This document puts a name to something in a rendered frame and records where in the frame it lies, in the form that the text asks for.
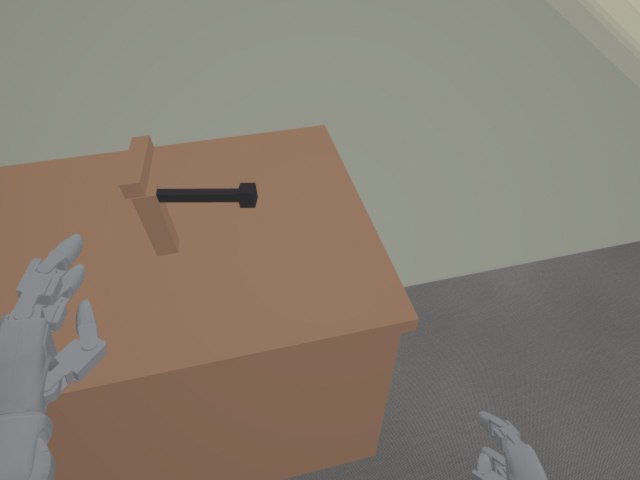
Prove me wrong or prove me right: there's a counter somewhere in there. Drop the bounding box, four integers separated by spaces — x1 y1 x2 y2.
0 125 419 480

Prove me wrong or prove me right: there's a robot left hand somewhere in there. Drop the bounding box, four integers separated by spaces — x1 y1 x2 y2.
0 234 106 415

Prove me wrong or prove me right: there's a tap lever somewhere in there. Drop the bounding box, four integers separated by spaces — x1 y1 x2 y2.
156 183 258 208

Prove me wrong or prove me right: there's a robot right hand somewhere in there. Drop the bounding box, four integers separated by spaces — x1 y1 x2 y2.
472 411 548 480

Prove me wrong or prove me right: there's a robot left forearm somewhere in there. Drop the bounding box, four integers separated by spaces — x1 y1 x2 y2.
0 412 56 480

